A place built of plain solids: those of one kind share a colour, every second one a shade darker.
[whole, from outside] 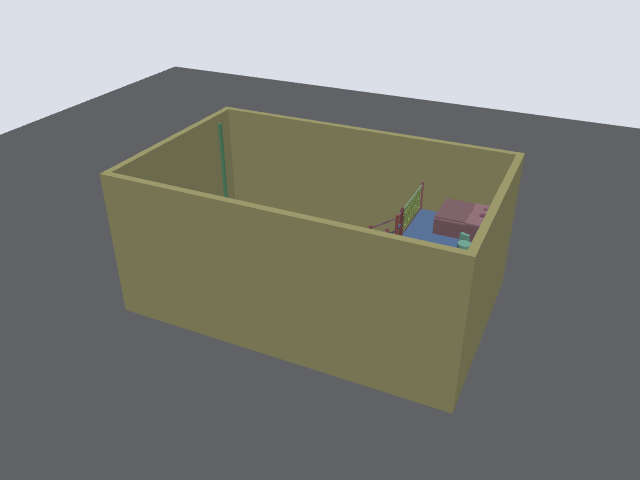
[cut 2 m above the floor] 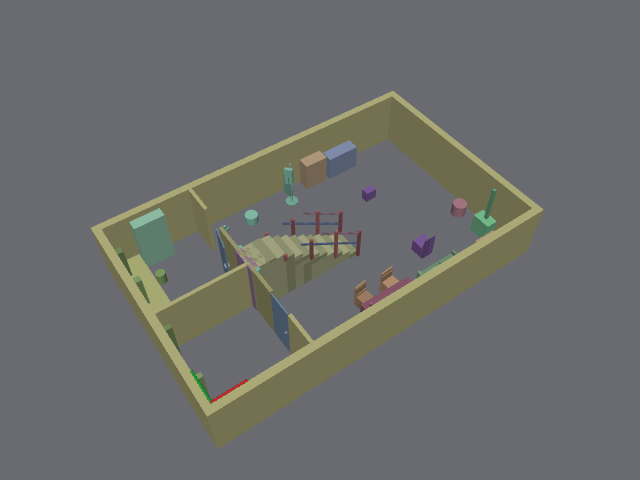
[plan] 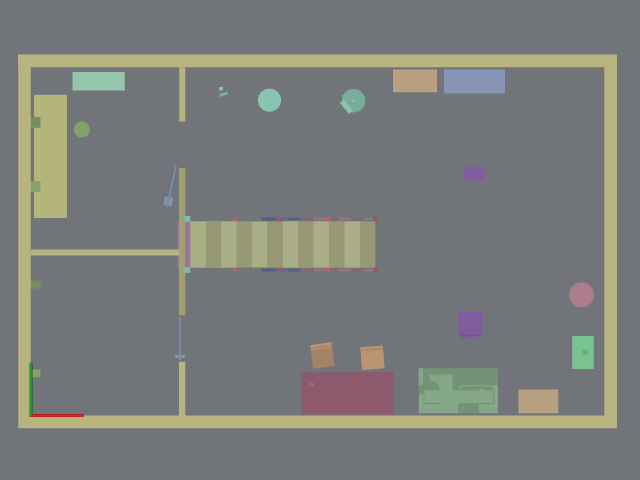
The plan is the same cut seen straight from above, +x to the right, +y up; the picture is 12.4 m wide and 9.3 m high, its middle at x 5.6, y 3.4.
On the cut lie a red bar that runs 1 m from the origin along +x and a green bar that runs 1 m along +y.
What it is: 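A dwelling of one tall room, 11.1 x 6.7 m inside and 5.0 m high, with a sleeping gallery 2.52 m up across one short end and a free-standing straight stair of 13 risers to it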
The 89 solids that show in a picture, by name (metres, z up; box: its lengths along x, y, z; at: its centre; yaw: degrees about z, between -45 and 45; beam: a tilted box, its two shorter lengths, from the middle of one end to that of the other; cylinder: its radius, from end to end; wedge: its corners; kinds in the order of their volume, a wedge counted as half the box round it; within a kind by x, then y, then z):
{
 "wall_1": {"box": [0.25, 7.25, 5.22], "at": [-0.12, 3.37, 2.56]},
 "wall_2": {"box": [2.87, 0.12, 2.42], "at": [1.43, 3.16, 1.16]},
 "wall_3": {"box": [0.12, 1.04, 2.42], "at": [2.93, 0.52, 1.16]},
 "wall_4": {"box": [0.12, 2.85, 2.42], "at": [2.93, 3.37, 1.16]},
 "wall_5": {"box": [0.12, 1.05, 2.42], "at": [2.93, 6.22, 1.16]},
 "wall_6": {"box": [11.61, 0.25, 5.22], "at": [5.55, -0.12, 2.56]},
 "wall_7": {"box": [11.61, 0.25, 5.22], "at": [5.55, 6.87, 2.56]},
 "wall_8": {"box": [0.25, 7.25, 5.22], "at": [11.23, 3.37, 2.56]},
 "step_1": {"box": [0.54, 0.9, 2.38], "at": [3.12, 3.31, 1.14]},
 "step_2": {"box": [0.84, 0.9, 2.18], "at": [3.27, 3.31, 1.04]},
 "step_3": {"box": [0.9, 0.9, 1.99], "at": [3.54, 3.31, 0.94]},
 "step_4": {"box": [0.9, 0.9, 1.8], "at": [3.83, 3.31, 0.85]},
 "step_5": {"box": [0.9, 0.9, 1.6], "at": [4.13, 3.31, 0.75]},
 "step_6": {"box": [0.9, 0.9, 1.41], "at": [4.43, 3.31, 0.65]},
 "step_7": {"box": [0.9, 0.9, 1.21], "at": [4.73, 3.31, 0.56]},
 "step_8": {"box": [0.9, 0.9, 1.02], "at": [5.03, 3.31, 0.46]},
 "step_9": {"box": [0.9, 0.9, 0.83], "at": [5.33, 3.31, 0.36]},
 "step_10": {"box": [0.9, 0.9, 0.63], "at": [5.63, 3.31, 0.27]},
 "step_11": {"box": [0.9, 0.9, 0.44], "at": [5.93, 3.31, 0.17]},
 "step_12": {"box": [0.9, 0.9, 0.24], "at": [6.22, 3.31, 0.07]},
 "bedstead_gallery_bed_1": {"box": [0.5, 0.8, 0.68], "at": [0.82, 0.4, 2.81]},
 "bedstead_gallery_bed_2": {"box": [0.5, 0.8, 0.68], "at": [0.82, 1.2, 2.81]},
 "bedstead_gallery_bed_3": {"box": [2.1, 1.65, 0.58], "at": [1.07, 0.8, 2.76]},
 "bedstead_gallery_bed_4": {"box": [1.05, 1.65, 0.63], "at": [1.59, 0.8, 2.79]},
 "bedstead_gallery_bed_5": {"box": [1.05, 1.55, 0.68], "at": [1.59, 0.8, 2.81]},
 "upper_floor_1": {"box": [3.21, 3.0, 0.18], "at": [1.48, 1.37, 2.43]},
 "slotfit_seat_1": {"box": [0.09, 0.33, 0.58], "at": [7.56, 0.75, 0.24]},
 "slotfit_seat_2": {"box": [0.19, 0.33, 0.58], "at": [7.61, 0.43, 0.24]},
 "slotfit_seat_3": {"cylinder": 0.17, "from": [7.75, 0.5, -0.05], "to": [7.75, 0.5, 0.48]},
 "slotfit_seat_4": {"box": [0.17, 0.2, 0.53], "at": [7.81, 0.69, 0.21]},
 "slotfit_seat_5": {"box": [0.76, 0.38, 0.79], "at": [7.89, 0.23, 0.34]},
 "slotfit_seat_6": {"box": [0.28, 0.35, 0.53], "at": [8.04, 0.61, 0.21]},
 "slotfit_seat_7": {"box": [1.35, 0.48, 0.48], "at": [8.28, 0.68, 0.19]},
 "slotfit_seat_8": {"box": [1.32, 0.25, 0.94], "at": [8.29, 0.36, 0.42]},
 "slotfit_seat_9": {"box": [0.4, 0.47, 0.79], "at": [8.48, 0.28, 0.34]},
 "slotfit_seat_10": {"box": [0.5, 0.35, 0.53], "at": [8.6, 0.67, 0.21]},
 "slotfit_seat_11": {"box": [0.68, 0.28, 0.85], "at": [8.64, 0.35, 0.37]},
 "slotfit_seat_12": {"box": [0.62, 0.15, 0.74], "at": [8.64, 0.47, 0.32]},
 "slotfit_seat_13": {"box": [0.57, 0.15, 0.63], "at": [8.64, 0.49, 0.26]},
 "slotfit_seat_14": {"box": [0.38, 0.23, 0.79], "at": [8.86, 0.15, 0.34]},
 "slotfit_seat_15": {"box": [0.38, 0.33, 0.58], "at": [8.86, 0.43, 0.24]},
 "slotfit_seat_16": {"box": [0.1, 0.33, 0.58], "at": [9.0, 0.75, 0.24]},
 "slotfit_loft_table_1": {"box": [1.79, 0.82, 0.8], "at": [6.13, 0.43, 0.35]},
 "slotfit_storage_1": {"box": [0.86, 0.44, 1.15], "at": [7.44, 6.48, 0.53]},
 "slotfit_storage_2": {"box": [0.77, 0.46, 1.15], "at": [9.83, 0.27, 0.53]},
 "slotfit_kitchen_storage_1": {"box": [1.01, 0.36, 1.94], "at": [1.31, 6.48, 0.92]},
 "head_base_1": {"box": [0.25, 0.9, 2.47], "at": [2.96, 3.31, 1.19]},
 "slotfit_wall_table_1": {"box": [1.18, 0.47, 0.97], "at": [8.6, 6.47, 0.43]},
 "curtains_1": {"box": [0.19, 0.15, 2.16], "at": [0.09, 0.82, 1.14]},
 "curtains_2": {"box": [0.19, 0.15, 2.16], "at": [0.09, 2.54, 1.14]},
 "curtains_3": {"box": [0.19, 0.21, 2.2], "at": [0.09, 4.44, 1.16]},
 "curtains_4": {"box": [0.19, 0.21, 2.2], "at": [0.09, 5.68, 1.16]},
 "stove_1": {"box": [0.42, 0.64, 0.75], "at": [10.7, 1.22, 0.33]},
 "stove_2": {"box": [0.11, 0.11, 4.34], "at": [10.73, 1.22, 2.85]},
 "slotfit_loft_chair_1": {"box": [0.42, 0.05, 0.85], "at": [5.62, 1.34, 0.37], "yaw": 7.5},
 "slotfit_loft_chair_2": {"box": [0.42, 0.05, 0.9], "at": [5.62, 1.37, 0.4], "yaw": 7.5},
 "slotfit_loft_chair_3": {"box": [0.42, 0.42, 0.49], "at": [5.65, 1.14, 0.19], "yaw": 7.5},
 "slotfit_loft_chair_4": {"box": [0.42, 0.025, 0.78], "at": [6.6, 1.28, 0.34], "yaw": 4.6},
 "slotfit_loft_chair_5": {"box": [0.44, 0.05, 0.91], "at": [6.6, 1.31, 0.41], "yaw": 4.6},
 "slotfit_loft_chair_6": {"box": [0.44, 0.42, 0.53], "at": [6.62, 1.11, 0.22], "yaw": 4.6},
 "clutter_clhall_1": {"cylinder": 0.21, "from": [0.86, 2.45, 2.47], "to": [0.86, 2.45, 2.87]},
 "clutter_clhall_2": {"box": [0.31, 0.13, 0.41], "at": [0.98, 1.84, 2.68], "yaw": -17.0},
 "clutter_clhall_3": {"cylinder": 0.22, "from": [4.62, 6.11, -0.05], "to": [4.62, 6.11, 0.31]},
 "clutter_clhall_4": {"box": [0.1, 0.28, 0.91], "at": [6.1, 6.08, 0.95], "yaw": 8.2},
 "clutter_clhall_5": {"box": [0.1, 0.28, 0.66], "at": [6.11, 5.98, 1.39], "yaw": 39.5},
 "clutter_clhall_6": {"cylinder": 0.23, "from": [6.25, 6.1, -0.05], "to": [6.25, 6.1, 0.02]},
 "slotfit_known_1": {"box": [0.47, 0.47, 0.5], "at": [8.52, 1.78, 0.2]},
 "slotfit_known_2": {"box": [0.41, 0.27, 0.45], "at": [8.58, 4.69, 0.17]},
 "slotfit_known_3": {"box": [0.2, 0.025, 0.93], "at": [8.63, 1.51, 0.41]},
 "doorleaf_door_1": {"box": [0.042, 0.83, 2.07], "at": [2.72, 4.44, 0.99], "yaw": -12.3},
 "doorleaf_door_2": {"box": [0.041, 0.83, 2.07], "at": [2.89, 1.49, 0.99]},
 "slotfit_hallpiece_corner_1": {"cylinder": 0.24, "from": [10.67, 2.34, -0.05], "to": [10.67, 2.34, 0.45]},
 "guard_post_1": {"box": [0.09, 0.09, 1.1], "at": [3.04, 2.38, 3.02]},
 "guard_post_2": {"box": [0.09, 0.09, 1.11], "at": [3.04, 2.82, 3.03]},
 "guard_post_3": {"box": [0.09, 0.09, 1.27], "at": [4.86, 2.82, 1.77]},
 "guard_post_4": {"box": [0.09, 0.09, 1.27], "at": [4.86, 3.81, 1.77]},
 "guard_post_5": {"box": [0.09, 0.09, 1.27], "at": [5.77, 2.82, 1.18]},
 "guard_post_6": {"box": [0.09, 0.09, 1.27], "at": [5.77, 3.81, 1.18]},
 "guard_post_7": {"box": [0.09, 0.09, 1.27], "at": [6.68, 2.82, 0.59]},
 "guard_post_8": {"box": [0.09, 0.09, 1.27], "at": [6.68, 3.81, 0.59]},
 "kitchen_units_worktop_1": {"box": [0.64, 2.39, 0.04], "at": [0.38, 5.02, 0.86]},
 "clutter_kitchen_1": {"cylinder": 0.16, "from": [0.98, 5.54, -0.05], "to": [0.98, 5.54, 0.41]},
 "gal_guard_board_1": {"box": [0.04, 2.25, 0.15], "at": [3.04, 1.17, 2.55]},
 "gal_guard_newel_1": {"box": [0.09, 0.09, 1.15], "at": [3.04, 0.04, 3.05]},
 "gal_guard_rail_1": {"box": [0.06, 2.25, 0.044], "at": [3.04, 1.17, 3.5]},
 "doorfit_door_1": {"box": [0.16, 0.17, 0.06], "at": [2.66, 4.15, 1.01], "yaw": -12.3},
 "guard_knee_1": {"beam": [0.06, 0.044], "from": [4.74, 2.82, 1.9], "to": [4.49, 2.82, 2.06]},
 "guard_knee_2": {"beam": [0.06, 0.044], "from": [4.74, 3.81, 1.9], "to": [4.49, 3.81, 2.06]},
 "guard_rail_1": {"beam": [0.06, 0.044], "from": [5.46, 2.82, 1.9], "to": [5.22, 2.82, 2.06]}
}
